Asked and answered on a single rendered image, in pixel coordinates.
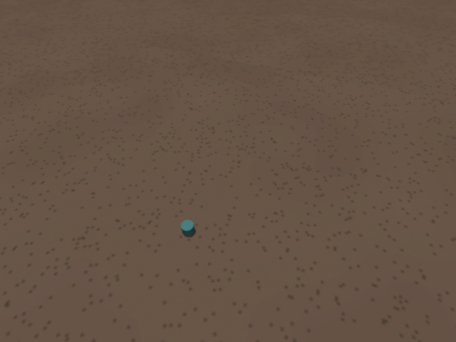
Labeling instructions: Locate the tin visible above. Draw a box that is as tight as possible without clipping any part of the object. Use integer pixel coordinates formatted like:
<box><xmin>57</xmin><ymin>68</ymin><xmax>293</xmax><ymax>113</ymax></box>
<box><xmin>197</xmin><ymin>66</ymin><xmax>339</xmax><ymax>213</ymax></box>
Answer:
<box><xmin>181</xmin><ymin>219</ymin><xmax>195</xmax><ymax>236</ymax></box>

